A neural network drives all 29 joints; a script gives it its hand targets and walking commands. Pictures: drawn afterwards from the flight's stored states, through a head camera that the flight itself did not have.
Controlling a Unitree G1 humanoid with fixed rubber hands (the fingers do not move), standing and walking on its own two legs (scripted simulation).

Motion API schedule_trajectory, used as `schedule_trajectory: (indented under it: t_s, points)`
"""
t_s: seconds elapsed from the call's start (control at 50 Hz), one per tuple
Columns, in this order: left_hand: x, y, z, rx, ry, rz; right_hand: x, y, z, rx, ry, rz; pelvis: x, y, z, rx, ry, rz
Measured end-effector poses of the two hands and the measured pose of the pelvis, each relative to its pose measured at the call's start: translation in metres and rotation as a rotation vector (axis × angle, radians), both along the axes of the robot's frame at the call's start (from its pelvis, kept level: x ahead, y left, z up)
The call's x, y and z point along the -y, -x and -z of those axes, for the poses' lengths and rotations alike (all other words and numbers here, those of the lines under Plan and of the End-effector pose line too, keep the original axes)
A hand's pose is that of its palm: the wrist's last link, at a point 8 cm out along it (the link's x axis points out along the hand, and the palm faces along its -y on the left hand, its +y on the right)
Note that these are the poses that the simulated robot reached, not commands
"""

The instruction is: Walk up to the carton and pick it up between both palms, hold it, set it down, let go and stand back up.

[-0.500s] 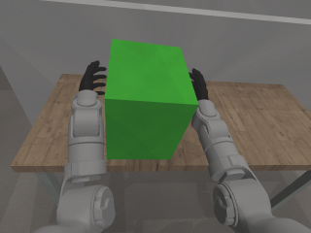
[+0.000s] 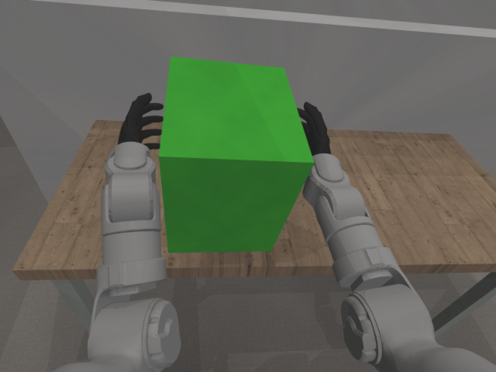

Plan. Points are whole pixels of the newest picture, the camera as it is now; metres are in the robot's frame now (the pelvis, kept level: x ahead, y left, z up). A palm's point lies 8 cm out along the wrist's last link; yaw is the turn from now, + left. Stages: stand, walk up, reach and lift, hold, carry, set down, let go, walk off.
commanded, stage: reach and lift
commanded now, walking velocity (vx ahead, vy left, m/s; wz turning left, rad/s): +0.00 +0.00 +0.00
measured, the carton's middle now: (225, 162) +0.41 +0.00 +0.15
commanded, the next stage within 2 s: hold in 0.32 s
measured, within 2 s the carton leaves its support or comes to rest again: neither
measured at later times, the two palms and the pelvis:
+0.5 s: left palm (126, 139) +0.36 +0.14 +0.23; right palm (317, 141) +0.36 -0.13 +0.22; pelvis +0.00 +0.00 +0.00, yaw +0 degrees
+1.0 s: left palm (124, 130) +0.36 +0.14 +0.24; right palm (321, 131) +0.36 -0.13 +0.24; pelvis -0.01 -0.01 +0.00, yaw +0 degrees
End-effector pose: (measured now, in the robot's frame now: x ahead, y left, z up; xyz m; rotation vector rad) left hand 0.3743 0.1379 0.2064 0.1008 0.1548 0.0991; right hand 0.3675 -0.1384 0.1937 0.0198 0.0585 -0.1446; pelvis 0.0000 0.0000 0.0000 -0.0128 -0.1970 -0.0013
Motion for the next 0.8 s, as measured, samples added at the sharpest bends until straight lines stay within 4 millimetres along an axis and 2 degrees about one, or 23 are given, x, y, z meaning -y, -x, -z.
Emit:
schedule_trajectory:
  t_s: [0.36, 0.6, 0.8]
  points:
    - [-0.001, 0.000, -0.013, 0.009, 0.016, -0.003, -0.001, -0.001, -0.015, 0.012, -0.002, 0.001, 0.001, 0.002, 0.000, -0.004, -0.001, 0.002]
    - [-0.008, 0.020, -0.024, 0.029, 0.024, -0.027, -0.007, 0.011, -0.032, 0.036, 0.001, -0.025, 0.003, 0.005, 0.001, 0.029, 0.000, -0.001]
    - [-0.006, 0.019, -0.033, 0.010, 0.017, -0.029, -0.006, 0.009, -0.034, 0.017, -0.021, -0.026, 0.006, 0.012, 0.000, 0.000, -0.005, -0.001]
